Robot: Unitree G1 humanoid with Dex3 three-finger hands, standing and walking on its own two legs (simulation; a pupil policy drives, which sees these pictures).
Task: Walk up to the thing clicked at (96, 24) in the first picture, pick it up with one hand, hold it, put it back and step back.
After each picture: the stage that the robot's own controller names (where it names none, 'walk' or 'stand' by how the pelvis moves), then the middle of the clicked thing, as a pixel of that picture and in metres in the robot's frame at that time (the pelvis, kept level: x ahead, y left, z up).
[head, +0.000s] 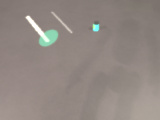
stand; (96, 26) +1.76 -0.16 -0.72
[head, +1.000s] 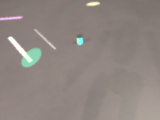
walk; (79, 39) +1.61 +0.19 -0.69
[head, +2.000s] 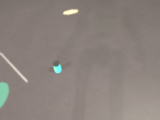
walk; (57, 66) +1.06 +0.36 -0.71
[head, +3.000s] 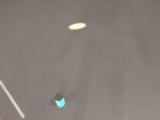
walk; (59, 99) +0.69 +0.29 -0.72
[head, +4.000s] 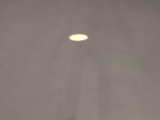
stand; out of the picture +0.46 +0.18 -0.70
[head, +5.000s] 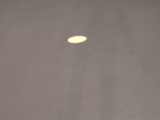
stand; out of the picture +0.41 +0.20 -0.72
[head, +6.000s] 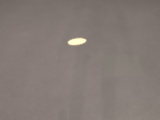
stand; out of the picture +0.41 +0.21 -0.73
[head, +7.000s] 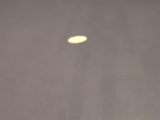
stand; out of the picture +0.40 +0.21 -0.73
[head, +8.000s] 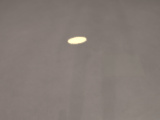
stand; out of the picture +0.40 +0.21 -0.73
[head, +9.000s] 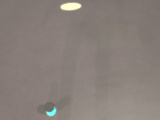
go down; (50, 108) +0.43 +0.20 -0.65
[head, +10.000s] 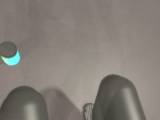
go down; (9, 53) +0.49 +0.23 -0.29
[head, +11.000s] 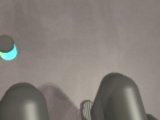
close in; (6, 48) +0.49 +0.23 -0.28
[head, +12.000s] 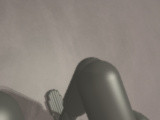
close; out of the picture +0.47 +0.28 -0.23
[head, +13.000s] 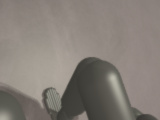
lift; out of the picture +0.46 +0.28 -0.24
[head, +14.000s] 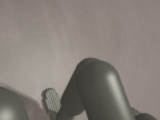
lift; out of the picture +0.44 +0.25 -0.24
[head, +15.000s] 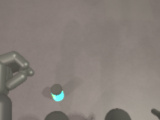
lift; (57, 92) +0.43 +0.15 -0.50
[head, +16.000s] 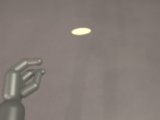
close; out of the picture +0.39 +0.13 -0.67
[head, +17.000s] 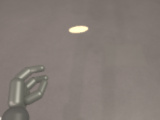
hold; out of the picture +0.39 +0.15 -0.68
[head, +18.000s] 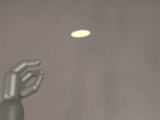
stand; out of the picture +0.38 +0.15 -0.69
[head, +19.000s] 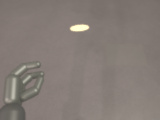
stand; out of the picture +0.39 +0.14 -0.68
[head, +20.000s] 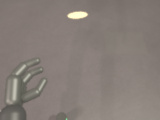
stand; (61, 119) +0.40 +0.14 -0.64
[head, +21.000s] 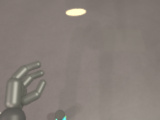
stand; (60, 116) +0.41 +0.14 -0.64
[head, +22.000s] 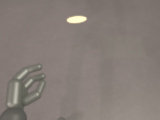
stand; out of the picture +0.38 +0.14 -0.66
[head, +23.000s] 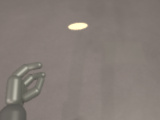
stand; out of the picture +0.38 +0.14 -0.67
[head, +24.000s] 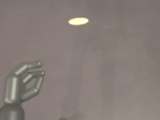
stand; out of the picture +0.39 +0.14 -0.66
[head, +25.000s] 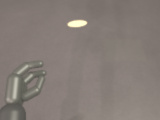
close; out of the picture +0.39 +0.14 -0.66
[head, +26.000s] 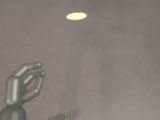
stand; out of the picture +0.40 +0.14 -0.65
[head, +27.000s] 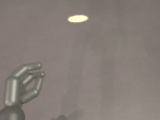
close; out of the picture +0.40 +0.14 -0.65
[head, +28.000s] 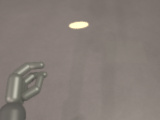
close; out of the picture +0.39 +0.14 -0.67
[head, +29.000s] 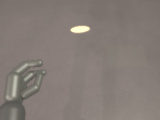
close; out of the picture +0.39 +0.14 -0.68
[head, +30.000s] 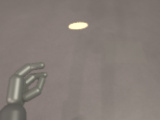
close; out of the picture +0.39 +0.15 -0.67
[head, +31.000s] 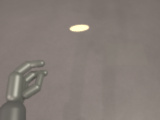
close; out of the picture +0.39 +0.14 -0.67
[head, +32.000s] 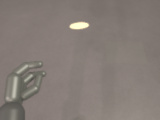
close; out of the picture +0.39 +0.14 -0.68
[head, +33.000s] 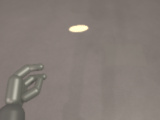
close; out of the picture +0.39 +0.14 -0.68
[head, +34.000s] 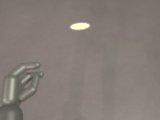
close; out of the picture +0.39 +0.14 -0.67
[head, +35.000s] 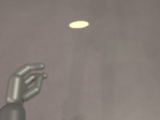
close; out of the picture +0.39 +0.14 -0.67
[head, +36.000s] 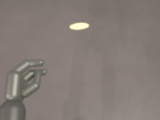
close; out of the picture +0.39 +0.14 -0.68
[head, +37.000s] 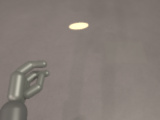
close; out of the picture +0.39 +0.14 -0.67
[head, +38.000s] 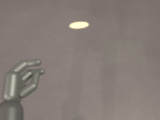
close; out of the picture +0.39 +0.14 -0.67
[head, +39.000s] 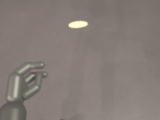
close; out of the picture +0.40 +0.15 -0.67
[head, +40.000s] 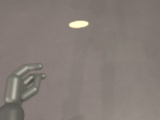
close; out of the picture +0.39 +0.14 -0.67
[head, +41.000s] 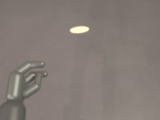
close; out of the picture +0.39 +0.14 -0.68
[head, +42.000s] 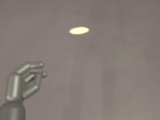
close; out of the picture +0.39 +0.14 -0.68
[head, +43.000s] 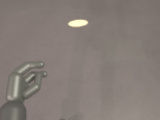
close; out of the picture +0.39 +0.14 -0.67
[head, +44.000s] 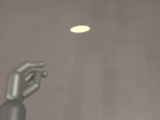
close; out of the picture +0.38 +0.14 -0.68
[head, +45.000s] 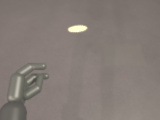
close; out of the picture +0.38 +0.14 -0.68
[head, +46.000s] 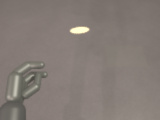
close; out of the picture +0.40 +0.14 -0.68
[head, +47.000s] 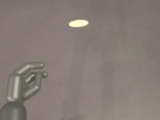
close; out of the picture +0.39 +0.14 -0.67
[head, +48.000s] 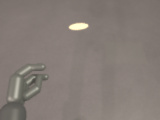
close; out of the picture +0.39 +0.14 -0.68
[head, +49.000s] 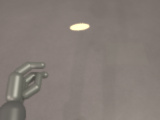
close; out of the picture +0.38 +0.14 -0.68
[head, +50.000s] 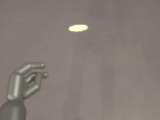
close; out of the picture +0.39 +0.14 -0.68
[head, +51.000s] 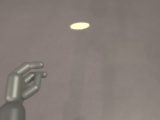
close; out of the picture +0.39 +0.14 -0.68
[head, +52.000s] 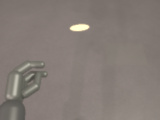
close; out of the picture +0.39 +0.14 -0.68
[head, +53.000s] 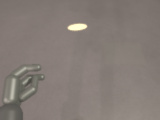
close; out of the picture +0.38 +0.15 -0.68
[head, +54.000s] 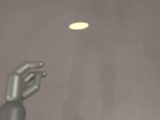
close; out of the picture +0.39 +0.15 -0.68
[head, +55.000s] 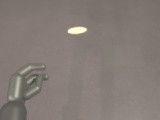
close; out of the picture +0.39 +0.15 -0.68
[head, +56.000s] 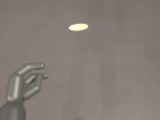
close; out of the picture +0.39 +0.14 -0.68
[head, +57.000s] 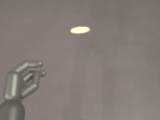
close; out of the picture +0.39 +0.14 -0.68
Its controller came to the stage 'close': yes
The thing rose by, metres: 0.00
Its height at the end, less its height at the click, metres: +0.00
